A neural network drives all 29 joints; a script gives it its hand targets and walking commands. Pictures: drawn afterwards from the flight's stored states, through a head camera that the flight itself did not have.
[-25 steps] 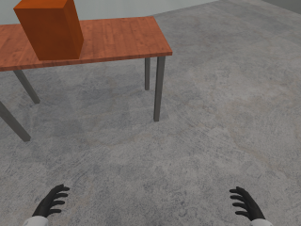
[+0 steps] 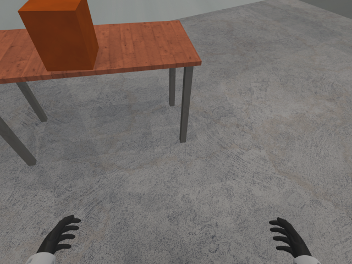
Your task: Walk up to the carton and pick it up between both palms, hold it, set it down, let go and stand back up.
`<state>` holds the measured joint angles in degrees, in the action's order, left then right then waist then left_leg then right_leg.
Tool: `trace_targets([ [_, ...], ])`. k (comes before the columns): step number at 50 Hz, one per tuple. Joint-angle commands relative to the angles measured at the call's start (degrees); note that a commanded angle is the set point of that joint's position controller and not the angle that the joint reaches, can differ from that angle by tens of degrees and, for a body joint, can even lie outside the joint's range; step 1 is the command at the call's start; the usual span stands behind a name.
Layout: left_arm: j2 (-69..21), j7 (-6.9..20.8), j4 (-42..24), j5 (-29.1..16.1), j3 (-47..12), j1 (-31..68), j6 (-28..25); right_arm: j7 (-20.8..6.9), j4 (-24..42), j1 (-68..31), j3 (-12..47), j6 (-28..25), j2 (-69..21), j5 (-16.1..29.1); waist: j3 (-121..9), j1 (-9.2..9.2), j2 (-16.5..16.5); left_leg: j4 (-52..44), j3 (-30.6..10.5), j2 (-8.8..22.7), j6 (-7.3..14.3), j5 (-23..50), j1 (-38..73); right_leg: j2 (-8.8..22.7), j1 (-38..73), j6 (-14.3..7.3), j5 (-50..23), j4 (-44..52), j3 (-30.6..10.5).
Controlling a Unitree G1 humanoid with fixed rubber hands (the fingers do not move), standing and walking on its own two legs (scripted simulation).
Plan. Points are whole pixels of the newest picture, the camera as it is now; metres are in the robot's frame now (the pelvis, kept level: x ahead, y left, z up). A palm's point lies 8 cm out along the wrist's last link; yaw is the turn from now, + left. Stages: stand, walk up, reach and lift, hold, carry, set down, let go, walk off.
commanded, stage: stand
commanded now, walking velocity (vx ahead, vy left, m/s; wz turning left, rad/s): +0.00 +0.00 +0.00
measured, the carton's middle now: (65, 32) +0.99 +0.50 +0.05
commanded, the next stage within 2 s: walk up in 1.22 s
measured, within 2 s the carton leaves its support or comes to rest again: neither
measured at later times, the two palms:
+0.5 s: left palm (45, 256) +0.15 +0.28 -0.05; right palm (302, 259) +0.15 -0.28 -0.06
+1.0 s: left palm (44, 257) +0.14 +0.28 -0.05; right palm (303, 260) +0.14 -0.28 -0.05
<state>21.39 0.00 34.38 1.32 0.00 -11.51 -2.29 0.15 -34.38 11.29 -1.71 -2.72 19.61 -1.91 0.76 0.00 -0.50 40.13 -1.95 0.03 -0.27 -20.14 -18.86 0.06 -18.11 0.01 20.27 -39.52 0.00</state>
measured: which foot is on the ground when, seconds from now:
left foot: down 0.00-1.00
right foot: down 0.00-1.00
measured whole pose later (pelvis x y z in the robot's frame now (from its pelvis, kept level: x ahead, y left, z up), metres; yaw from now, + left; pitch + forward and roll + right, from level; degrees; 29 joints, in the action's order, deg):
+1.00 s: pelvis -0.01 +0.00 +0.00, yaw +0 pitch -1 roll +0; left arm 21.5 0.0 34.4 1.3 0.0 -11.5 -2.4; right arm 0.0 -34.4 11.3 -1.7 -2.8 19.9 -1.9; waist 0.3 0.0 -0.5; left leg 37.3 -2.0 0.0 -0.3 -17.3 -18.8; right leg 0.1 -18.1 0.0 17.4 -36.7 0.0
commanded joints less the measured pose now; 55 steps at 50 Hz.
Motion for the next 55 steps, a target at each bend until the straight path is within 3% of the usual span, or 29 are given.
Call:
trace_targets([
  [1, 10.7, 0.2, 0.6, -0.6, 4.8, 2.4, -1.7, 0.2, -0.4, -3.5, -3.2, -0.9, 11.9, 0.4, -4.9, -0.45, -1.2, -8.1, -6.0, 4.5, 5.0, 11.7, 3.2, 4.9, 3.4, -3.9, -10.4, 6.6, -5.7],
  [3, 10.3, 0.2, 0.9, -0.6, 4.4, 2.2, -1.7, 0.1, -0.7, -3.5, -3.3, -1.2, 11.4, 0.8, -2.2, -1.08, 0.4, -9.5, -6.3, 4.5, 4.6, 10.3, 2.5, 4.4, 2.4, -3.9, -9.7, 7.6, -5.7],
  [4, 10.6, 0.3, 0.7, -0.6, 4.7, 1.0, -1.7, -0.1, -0.5, -2.6, -3.2, -1.0, 11.3, 0.9, -4.3, -0.88, -1.8, -9.4, -6.3, 5.0, 4.7, 12.0, 3.0, 4.4, 3.9, -3.7, -10.6, 6.6, -5.2],
  [6, 9.5, 0.3, 0.5, -0.5, 4.4, 3.0, -1.8, 0.3, -0.4, -3.2, -3.3, -1.6, 11.8, 0.7, -4.1, -0.11, -0.6, -8.8, -6.0, 4.7, 4.7, 12.3, 3.0, 4.9, 3.2, -4.2, -12.6, 7.1, -5.8],
  [7, 9.5, 0.2, 1.0, -0.4, 4.1, 2.2, -1.7, 0.2, -0.3, -4.7, -3.4, -1.3, 11.9, 0.6, -4.5, -0.91, -1.7, -8.3, -6.7, 5.3, 5.1, 13.7, 3.0, 4.9, 3.7, -4.0, -13.3, 6.7, -5.5],
  [9, 9.3, 0.3, 0.6, -0.2, 4.4, 3.1, -1.7, 0.1, -0.5, -3.6, -3.3, -1.3, 12.1, 1.0, -4.1, -0.11, -2.7, -8.6, -6.3, 4.8, 4.6, 11.1, 2.6, 5.0, 2.8, -4.2, -11.5, 7.9, -6.5],
  [10, 10.1, 0.1, 0.5, 0.1, 4.3, 3.2, -1.4, 0.1, -0.3, -3.3, -3.1, -0.9, 10.7, 1.0, -3.4, -0.19, 1.2, -8.5, -6.8, 4.6, 4.6, 10.3, 2.4, 5.2, 3.2, -4.6, -11.0, 8.5, -6.1],
  [11, 10.7, 0.2, 0.6, -0.4, 4.6, 3.4, -1.4, 0.2, -0.4, -2.8, -3.2, -1.0, 10.9, 1.1, -3.1, -0.07, 1.8, -9.0, -6.1, 4.9, 4.6, 9.0, 2.4, 4.6, 3.0, -3.8, -9.7, 8.3, -5.6],
  [12, 10.5, 0.2, 0.4, -0.4, 4.5, 3.0, -1.8, 0.3, -0.4, -3.5, -3.2, -1.2, 11.6, 1.2, -2.9, -0.17, -2.0, -9.4, -6.6, 4.8, 4.8, 9.8, 2.5, 5.0, 2.3, -4.2, -10.0, 7.8, -5.9],
  [16, 9.1, 0.4, 0.3, -0.4, 4.0, 4.1, -1.6, 0.1, -0.7, -2.7, -3.3, -1.0, 12.0, 0.8, -3.6, -0.18, 0.0, -9.7, -5.8, 4.1, 4.1, 6.4, 2.0, 5.0, 3.4, -4.2, -6.6, 8.5, -6.0],
  [17, 9.2, 0.5, 0.5, -0.6, 4.1, 3.8, -1.4, -0.2, -0.7, -4.2, -3.2, -1.3, 11.5, 0.5, -2.4, -0.46, -1.8, -9.8, -6.2, 4.5, 4.2, 6.9, 1.8, 4.6, 1.6, -4.3, -6.9, 8.2, -6.1],
  [18, 9.6, 0.2, 0.5, -0.4, 4.4, 2.9, -1.7, -0.2, -0.5, -3.3, -3.4, -1.4, 12.1, 0.4, -3.4, -0.39, -0.1, -9.8, -6.1, 4.6, 4.0, 6.8, 2.0, 5.0, 2.6, -4.2, -6.6, 9.1, -6.1],
  [20, 9.3, 0.5, 1.1, -0.5, 4.2, 2.6, -1.5, -0.3, -0.7, -5.6, -3.5, -1.3, 12.7, 0.3, -1.3, -1.39, -3.3, -11.1, -6.6, 4.5, 4.1, 5.7, 0.9, 4.1, 1.1, -3.5, -6.4, 9.0, -5.6],
  [21, 10.1, 0.2, 0.9, -0.1, 4.5, 2.4, -1.6, -0.2, -0.5, -4.3, -3.3, -1.1, 11.5, 0.8, -3.9, -0.28, -2.3, -11.7, -7.4, 5.5, 4.5, 6.5, 2.3, 4.5, 2.9, -3.9, -7.7, 8.2, -5.2],
  [25, 9.9, 0.1, 0.8, -0.4, 4.6, 2.1, -1.6, -0.1, -0.9, -4.1, -3.0, -1.4, 11.2, 0.7, -3.7, -0.56, -1.4, -10.8, -6.4, 4.9, 4.2, 6.0, 2.0, 4.7, 3.0, -4.1, -7.2, 9.2, -6.2],
  [26, 10.0, 0.1, 1.2, 0.1, 4.0, 3.4, -1.7, 0.0, -0.7, -4.6, -3.2, -1.4, 11.2, 0.6, -2.6, -0.23, 1.5, -10.5, -6.3, 4.5, 3.8, 7.3, 2.2, 5.0, 1.9, -4.0, -8.0, 9.5, -6.3],
  [27, 9.7, 0.3, 1.7, 0.0, 4.3, 2.2, -1.9, -0.2, -0.9, -3.9, -3.6, -1.5, 11.8, 0.8, -3.7, -0.12, -0.9, -10.1, -5.1, 4.4, 3.9, 8.8, 4.1, 5.7, 2.4, -4.1, -8.8, 10.4, -6.8],
  [28, 10.6, 0.3, 1.1, -0.2, 4.6, 2.4, -2.0, -0.1, -0.8, -1.8, -3.0, -1.2, 11.3, 0.9, -3.8, 0.68, 0.0, -10.5, -5.9, 4.7, 4.1, 10.3, 4.0, 5.2, 3.5, -4.0, -10.4, 9.5, -6.7],
  [29, 10.1, 0.6, 1.3, -0.5, 4.5, 2.4, -1.4, -0.1, -0.9, -3.3, -3.6, -1.4, 13.1, 0.7, -2.8, -0.17, -2.6, -10.5, -5.8, 5.1, 3.8, 10.3, 3.8, 4.7, 1.5, -3.8, -9.7, 9.0, -5.5],
  [33, 10.6, 0.2, 1.4, -0.2, 4.7, 2.1, -1.6, 0.2, -1.3, -3.7, -3.0, -1.2, 12.1, 0.7, -3.1, -0.64, -1.1, -10.8, -5.5, 5.2, 4.2, 10.0, 3.2, 4.4, 2.3, -3.6, -8.2, 9.3, -5.6],
  [36, 9.0, 0.4, 1.2, -0.5, 4.2, 3.1, -1.5, 0.2, -0.7, -4.7, -2.9, -1.3, 11.4, 0.6, -2.4, -0.73, -4.3, -12.0, -7.0, 4.8, 4.3, 5.8, 1.1, 4.6, 2.8, -3.7, -6.7, 9.1, -5.6],
  [37, 9.7, 0.5, 1.3, -0.2, 4.4, 2.6, -1.4, 0.3, -1.0, -3.3, -3.1, -1.1, 12.2, 0.6, -2.8, -0.17, -0.4, -12.4, -6.9, 5.1, 4.2, 5.3, 0.9, 4.5, 2.9, -3.7, -6.4, 9.6, -5.4],
  [38, 10.3, 0.6, 1.3, -0.1, 4.6, 2.2, -1.6, 0.3, -1.3, -4.2, -3.0, -0.9, 12.5, 0.5, -2.1, -0.72, -2.8, -12.4, -7.2, 5.4, 4.4, 3.5, 0.6, 3.9, 2.3, -3.6, -5.6, 9.0, -5.0],
  [42, 10.3, 0.4, 1.4, -0.5, 4.4, 1.6, -1.9, 0.1, -0.9, -2.9, -3.3, -1.1, 11.9, 1.1, -4.5, -0.01, 0.6, -11.5, -6.5, 4.9, 4.2, 7.6, 3.5, 5.7, 3.2, -3.9, -8.3, 9.8, -6.5],
  [46, 10.3, 0.4, 1.3, -0.3, 4.3, 2.7, -1.9, 0.1, -1.3, -2.7, -2.8, -1.2, 11.1, 1.1, -4.9, -0.1, -1.5, -11.4, -6.4, 5.0, 4.0, 11.5, 4.6, 5.2, 4.1, -3.5, -9.7, 9.2, -5.7],
  [48, 10.0, 0.4, 1.6, -0.7, 3.9, 1.9, -1.7, 0.3, -1.0, -2.5, -3.1, -1.2, 11.4, 1.0, -4.9, -0.11, 0.3, -10.9, -6.7, 5.2, 4.4, 11.5, 4.1, 5.6, 4.4, -4.0, -10.9, 9.5, -6.3],
  [50, 10.2, 0.4, 1.3, -0.7, 4.3, 2.3, -1.9, -0.2, -0.7, -3.8, -2.7, -1.5, 10.9, 0.9, -5.1, -0.67, -2.9, -11.4, -5.9, 4.8, 4.3, 11.4, 3.9, 5.5, 4.8, -3.8, -10.9, 9.5, -5.9],
  [53, 10.6, 0.4, 1.1, 0.1, 4.4, 1.5, -1.8, 0.2, -1.1, -2.5, -2.9, -1.2, 11.9, 0.8, -4.4, -0.58, 0.0, -11.7, -5.9, 5.0, 3.9, 13.6, 5.2, 5.5, 3.4, -3.9, -11.4, 9.5, -6.5],
  [55, 8.9, 0.2, 1.3, -0.4, 4.0, 2.1, -1.9, 0.4, -1.5, -1.8, -3.3, -1.2, 12.9, 0.8, -5.0, -0.05, -2.1, -11.4, -6.5, 5.4, 4.2, 12.1, 4.7, 5.4, 3.9, -3.6, -12.4, 9.4, -5.5],
])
